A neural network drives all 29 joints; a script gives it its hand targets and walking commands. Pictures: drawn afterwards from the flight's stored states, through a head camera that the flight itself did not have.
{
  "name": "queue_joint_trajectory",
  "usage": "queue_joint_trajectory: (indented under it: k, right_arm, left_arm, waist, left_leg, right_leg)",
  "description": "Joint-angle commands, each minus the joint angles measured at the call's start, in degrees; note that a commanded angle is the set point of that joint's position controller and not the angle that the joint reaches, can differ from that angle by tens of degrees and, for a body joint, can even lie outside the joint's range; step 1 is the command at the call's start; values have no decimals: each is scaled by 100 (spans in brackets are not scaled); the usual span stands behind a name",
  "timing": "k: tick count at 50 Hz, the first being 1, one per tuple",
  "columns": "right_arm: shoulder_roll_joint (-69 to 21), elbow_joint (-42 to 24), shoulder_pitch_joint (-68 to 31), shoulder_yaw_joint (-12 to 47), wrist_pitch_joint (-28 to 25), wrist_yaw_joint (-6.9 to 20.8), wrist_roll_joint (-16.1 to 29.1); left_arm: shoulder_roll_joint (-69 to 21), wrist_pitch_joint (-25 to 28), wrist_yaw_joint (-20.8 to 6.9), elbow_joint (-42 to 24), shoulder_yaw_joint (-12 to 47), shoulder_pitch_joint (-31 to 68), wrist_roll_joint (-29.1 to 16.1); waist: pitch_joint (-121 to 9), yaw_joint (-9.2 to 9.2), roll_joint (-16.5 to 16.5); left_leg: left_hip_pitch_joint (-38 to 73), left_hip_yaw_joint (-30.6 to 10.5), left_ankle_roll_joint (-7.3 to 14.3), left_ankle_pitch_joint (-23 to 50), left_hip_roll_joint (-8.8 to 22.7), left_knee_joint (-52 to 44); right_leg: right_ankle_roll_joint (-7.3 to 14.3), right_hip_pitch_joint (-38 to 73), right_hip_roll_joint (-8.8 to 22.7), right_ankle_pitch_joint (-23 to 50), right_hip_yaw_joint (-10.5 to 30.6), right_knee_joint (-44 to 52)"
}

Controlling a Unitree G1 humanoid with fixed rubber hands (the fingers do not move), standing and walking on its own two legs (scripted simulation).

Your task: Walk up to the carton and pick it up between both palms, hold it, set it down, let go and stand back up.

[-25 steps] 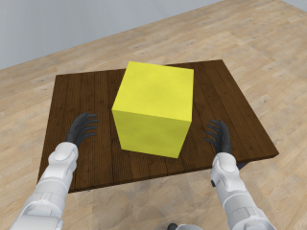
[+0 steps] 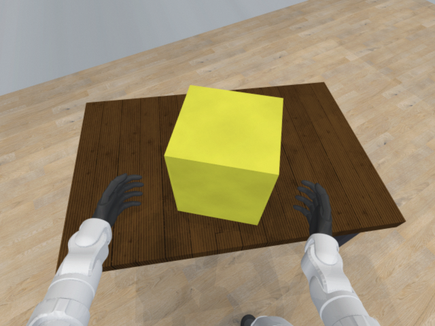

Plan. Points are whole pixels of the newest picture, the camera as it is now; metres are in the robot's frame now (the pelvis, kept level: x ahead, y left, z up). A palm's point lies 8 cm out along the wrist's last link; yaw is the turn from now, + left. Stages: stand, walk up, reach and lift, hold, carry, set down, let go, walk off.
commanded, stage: set down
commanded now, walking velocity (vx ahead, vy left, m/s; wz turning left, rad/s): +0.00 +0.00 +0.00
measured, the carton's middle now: (225, 159) +0.47 -0.05 -0.06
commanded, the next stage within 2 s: let go in 1.56 s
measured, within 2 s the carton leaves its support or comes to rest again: neither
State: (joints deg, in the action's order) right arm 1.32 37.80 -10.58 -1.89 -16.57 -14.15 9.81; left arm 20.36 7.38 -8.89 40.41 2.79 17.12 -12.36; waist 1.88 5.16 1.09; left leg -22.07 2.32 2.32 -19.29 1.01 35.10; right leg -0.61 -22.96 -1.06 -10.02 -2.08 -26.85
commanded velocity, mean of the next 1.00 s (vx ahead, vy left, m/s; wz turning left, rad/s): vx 0.00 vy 0.00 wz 0.00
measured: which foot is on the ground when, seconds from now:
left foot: down 0.00-1.00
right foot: down 0.00-1.00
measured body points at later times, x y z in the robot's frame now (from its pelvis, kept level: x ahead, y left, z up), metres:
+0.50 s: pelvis +0.00 +0.00 +0.00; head +0.06 +0.02 +0.44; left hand +0.29 +0.22 -0.04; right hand +0.25 -0.20 -0.04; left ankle -0.02 +0.08 -0.73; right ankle +0.03 -0.13 -0.73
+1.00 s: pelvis +0.01 +0.00 +0.00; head +0.05 +0.02 +0.45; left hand +0.24 +0.24 -0.05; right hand +0.22 -0.20 -0.05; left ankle -0.02 +0.08 -0.73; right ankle +0.03 -0.13 -0.73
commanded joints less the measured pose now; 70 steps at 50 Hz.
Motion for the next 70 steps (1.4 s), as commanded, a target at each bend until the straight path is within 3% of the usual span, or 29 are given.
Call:
queue_joint_trajectory:
  k: [1, 3, 5, 7, 8, 10, 11, 14, 15, 16, 17, 18, 21, 23, 28, 30, 31, 33, 34, 43, 44, 48, 51, 52, 55, 60, 63, 65, 70]
  right_arm:
    - [142, -1412, -131, 100, -799, -64, -65]
    - [81, -1373, -372, 127, -852, -64, -19]
    - [353, -1422, -1759, -241, -666, -54, -101]
    - [5, -1609, 341, 212, -843, -5, -56]
    - [365, -1795, -1551, -223, -759, -32, -159]
    - [-102, -1457, 722, 240, -1008, 4, -16]
    - [197, -1310, -403, -96, -1002, -21, -138]
    - [55, -1086, 628, 127, -1208, -36, -64]
    - [339, -1101, -979, -178, -1080, -67, -176]
    - [251, -1115, -1041, -169, -971, -29, -72]
    - [16, -932, 305, 5, -1056, 10, -34]
    - [248, -1161, -624, -130, -1035, 17, -50]
    - [154, -876, 623, 8, -1126, 33, -33]
    - [177, -981, -359, -136, -1141, -1, -49]
    - [90, -794, 199, 91, -1175, 89, -91]
    - [171, -923, -564, -160, -1095, 107, -174]
    - [-7, -522, 1106, 163, -1162, 171, -113]
    - [225, -1147, 650, -132, -1328, 140, -74]
    - [306, -487, 1014, 63, -1285, 203, -163]
    - [90, -1405, 767, -184, -1377, 260, -228]
    - [178, -839, 975, -106, -1211, 320, -255]
    - [341, -459, 1073, -52, -1012, 382, -323]
    - [260, -910, 1481, -34, -1173, 404, -138]
    - [372, -104, 1433, 26, -1019, 464, -220]
    - [312, -1079, 1623, -102, -1298, 445, -187]
    - [655, -339, 1544, -201, -968, 619, -539]
    - [462, -1361, 1581, -270, -1183, 627, -464]
    - [764, -271, 1712, -258, -955, 762, -621]
    - [678, -719, 1533, -247, -905, 827, -534]
  left_arm:
    - [851, 522, -72, -1339, -687, 144, 205]
    - [924, 566, -97, -1170, -700, 512, 156]
    - [1515, 650, 14, -1155, -469, 2279, -249]
    - [973, 663, 31, -1530, -563, -11, 4]
    - [1458, 654, 18, -1450, -573, 1862, -225]
    - [855, 747, -12, -1762, -474, -348, 35]
    - [1085, 780, -34, -1515, -491, 644, -42]
    - [867, 836, -107, -1600, -505, -444, 125]
    - [1306, 824, -66, -1450, -455, 1219, -94]
    - [1266, 817, 7, -1363, -286, 1535, -224]
    - [949, 859, 22, -1542, -269, 70, -88]
    - [1218, 866, 50, -1571, -274, 776, -186]
    - [786, 894, -11, -1349, -332, -598, -63]
    - [1063, 1002, -13, -1320, -298, 286, -201]
    - [817, 1009, -27, -1123, -274, -690, -87]
    - [1108, 1046, 44, -1343, -206, 416, -253]
    - [650, 1034, 39, -1144, -182, -1267, 22]
    - [1021, 1216, 94, -1998, -332, -763, -144]
    - [763, 1014, 70, -1288, -274, -1310, 97]
    - [1126, 1224, 111, -2323, -208, -1009, -356]
    - [916, 1036, 121, -1853, -98, -1345, -158]
    - [953, 856, 45, -1664, -48, -1475, -103]
    - [927, 888, 56, -1986, -219, -1943, -76]
    - [761, 625, 68, -1371, -225, -1920, 161]
    - [967, 820, 100, -2224, -438, -2174, -17]
    - [661, 344, 148, -1738, -200, -2094, 286]
    - [798, 681, 232, -2669, -238, -2073, -3]
    - [513, 310, 289, -1643, -150, -2346, 294]
    - [616, 287, 347, -1975, -205, -2191, 229]
  waist:
    - [-2651, -106, 282]
    - [-2612, -88, 342]
    - [-2707, 18, 427]
    - [-2495, -220, 329]
    - [-3063, -113, 483]
    - [-2824, -102, 556]
    - [-2758, -54, 766]
    - [-2324, -113, 680]
    - [-2690, -87, 807]
    - [-2548, -22, 788]
    - [-2159, -39, 670]
    - [-2390, -149, 874]
    - [-2026, -172, 507]
    - [-2222, -48, 640]
    - [-1340, -328, 440]
    - [-1781, -261, 647]
    - [-1311, -275, 570]
    - [-2069, -366, 557]
    - [-1594, -321, 700]
    - [-1661, -315, 432]
    - [-1270, -459, 641]
    - [-711, -333, 685]
    - [-877, -476, 569]
    - [-528, -497, 716]
    - [-1262, -522, 330]
    - [-753, -534, 630]
    - [-1208, -557, 405]
    - [-655, -590, 668]
    - [-774, -601, 360]
  left_leg:
    - [672, -221, -618, 2991, -24, -358]
    - [682, -259, -589, 2854, 17, -311]
    - [38, -209, -455, 1333, -14, -471]
    - [811, -414, -487, 2174, 91, -426]
    - [416, -181, -515, 2099, 1, -314]
    - [1250, -441, -592, 3057, 118, -259]
    - [894, -302, -628, 2961, 60, -184]
    - [1272, -422, -651, 3076, 72, -218]
    - [827, -393, -618, 2538, 94, -188]
    - [643, -478, -608, 1776, 114, -347]
    - [921, -576, -619, 1725, 162, -448]
    - [814, -482, -587, 1833, 129, -415]
    - [1096, -555, -626, 2302, 173, -418]
    - [931, -512, -623, 2165, 117, -378]
    - [630, -508, -577, 1839, 101, -633]
    - [443, -529, -590, 1508, 163, -686]
    - [871, -608, -594, 1895, 206, -712]
    - [1158, -467, -613, 2528, 123, -524]
    - [1331, -495, -673, 2803, 108, -468]
    - [731, -328, -624, 1860, 70, -607]
    - [793, -425, -632, 1788, 123, -691]
    - [897, -467, -653, 2022, 169, -734]
    - [977, -313, -674, 2221, 51, -759]
    - [981, -367, -725, 2279, 77, -858]
    - [1309, -296, -675, 2713, 57, -753]
    - [1265, -247, -769, 2303, 58, -923]
    - [1463, -298, -768, 2901, 128, -866]
    - [1457, -284, -847, 2750, 117, -904]
    - [1315, -247, -742, 2545, 103, -1004]
  right_leg:
    - [271, 2210, -70, 2678, 283, -106]
    - [249, 1990, -34, 2396, 308, -126]
    - [235, 1451, 63, 1180, 340, -123]
    - [223, 1599, -35, 1918, 345, -168]
    - [251, 1482, -22, 1607, 352, -180]
    - [246, 1640, -93, 2276, 337, -165]
    - [334, 1375, -85, 1929, 333, -140]
    - [297, 1442, -152, 2060, 238, -55]
    - [297, 1124, -117, 1351, 265, -147]
    - [307, 861, -54, 890, 289, -128]
    - [320, 1073, -85, 1079, 306, -49]
    - [294, 968, -126, 847, 291, -66]
    - [309, 1289, -108, 1311, 310, -33]
    - [324, 1077, -150, 927, 257, -19]
    - [337, 1459, -66, 735, 343, 68]
    - [310, 1307, -53, 310, 359, -10]
    - [359, 1489, -130, 773, 317, 23]
    - [282, 1570, -148, 1010, 283, 12]
    - [370, 1389, -170, 1061, 341, 78]
    - [310, 1665, -145, 641, 420, 49]
    - [356, 1624, -121, 434, 455, 77]
    - [386, 1544, -84, 431, 451, 184]
    - [354, 2001, -46, 874, 518, 290]
    - [383, 1775, -108, 696, 429, 306]
    - [298, 2110, -115, 1119, 451, 359]
    - [328, 1982, -169, 549, 369, 366]
    - [324, 2110, -177, 938, 407, 347]
    - [449, 1905, -201, 681, 419, 432]
    - [359, 2209, -162, 752, 383, 456]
